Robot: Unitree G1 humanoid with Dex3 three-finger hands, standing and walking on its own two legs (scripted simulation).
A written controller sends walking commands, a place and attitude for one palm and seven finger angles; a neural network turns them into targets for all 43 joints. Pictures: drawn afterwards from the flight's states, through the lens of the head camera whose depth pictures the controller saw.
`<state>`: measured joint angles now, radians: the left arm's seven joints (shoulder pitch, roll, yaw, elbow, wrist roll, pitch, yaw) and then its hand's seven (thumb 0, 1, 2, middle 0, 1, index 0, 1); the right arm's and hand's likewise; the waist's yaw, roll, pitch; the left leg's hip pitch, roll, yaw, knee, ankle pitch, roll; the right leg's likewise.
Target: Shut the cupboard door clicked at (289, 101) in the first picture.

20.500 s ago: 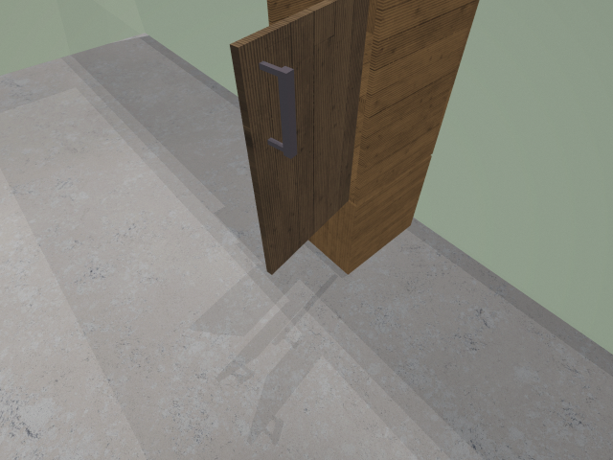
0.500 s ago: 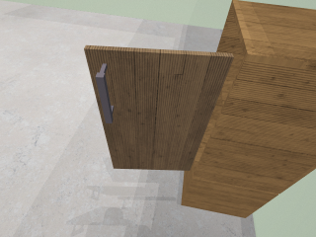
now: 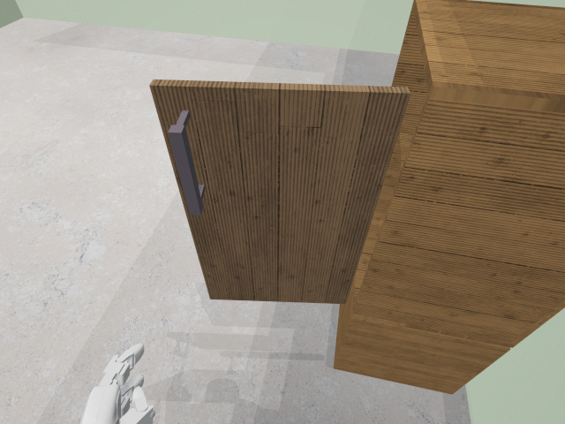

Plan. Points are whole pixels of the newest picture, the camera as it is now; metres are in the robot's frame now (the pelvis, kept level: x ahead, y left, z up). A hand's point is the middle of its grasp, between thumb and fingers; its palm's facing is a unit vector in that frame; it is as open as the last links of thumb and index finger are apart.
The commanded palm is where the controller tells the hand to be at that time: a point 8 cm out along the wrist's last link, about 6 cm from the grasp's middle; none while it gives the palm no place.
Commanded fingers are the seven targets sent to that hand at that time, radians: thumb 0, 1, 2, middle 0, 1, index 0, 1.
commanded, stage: raise the hand and make a fist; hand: left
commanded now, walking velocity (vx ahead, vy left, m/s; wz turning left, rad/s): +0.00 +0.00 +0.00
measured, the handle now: (190, 166) +0.46 +0.15 +0.14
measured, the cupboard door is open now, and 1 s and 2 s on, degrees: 100 100 100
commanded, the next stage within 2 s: bring the fist close to the handle in 1.76 s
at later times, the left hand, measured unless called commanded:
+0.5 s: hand (176, 375) +0.19 +0.14 +0.02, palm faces +0.00 -1.00 -0.08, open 5.0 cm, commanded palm +0.16 +0.20 +0.02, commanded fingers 0.00 0.90 0.90 -0.81 -0.96 -0.81 -0.96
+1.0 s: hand (147, 319) +0.23 +0.17 +0.08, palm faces +0.02 -1.00 -0.06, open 3.2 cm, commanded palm +0.20 +0.22 +0.09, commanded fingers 0.00 0.90 0.90 -1.26 -1.46 -1.26 -1.46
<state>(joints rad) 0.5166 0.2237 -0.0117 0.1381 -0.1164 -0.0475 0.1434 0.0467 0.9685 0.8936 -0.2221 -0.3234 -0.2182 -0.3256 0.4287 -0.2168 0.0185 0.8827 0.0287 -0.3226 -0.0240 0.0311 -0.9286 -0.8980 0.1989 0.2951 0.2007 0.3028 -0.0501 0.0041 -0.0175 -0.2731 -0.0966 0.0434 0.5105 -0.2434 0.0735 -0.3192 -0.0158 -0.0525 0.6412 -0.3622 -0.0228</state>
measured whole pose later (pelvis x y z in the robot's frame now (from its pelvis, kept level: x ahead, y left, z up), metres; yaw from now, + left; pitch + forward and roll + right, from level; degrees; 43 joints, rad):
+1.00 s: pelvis +0.03 -0.02 -0.02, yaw +0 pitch +5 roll -2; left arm 0.45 0.27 0.17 -0.26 -0.30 -0.20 -0.22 0.02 0.90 0.90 -1.09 -1.27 -1.09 -1.27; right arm 0.26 -0.26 0.02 0.56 0.05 -0.28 -0.06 0.02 -0.91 -0.90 0.20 0.29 0.20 0.30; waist 0.02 0.03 -0.08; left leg -0.46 -0.05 0.01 0.80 -0.43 0.07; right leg -0.46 0.04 -0.08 0.75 -0.39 -0.05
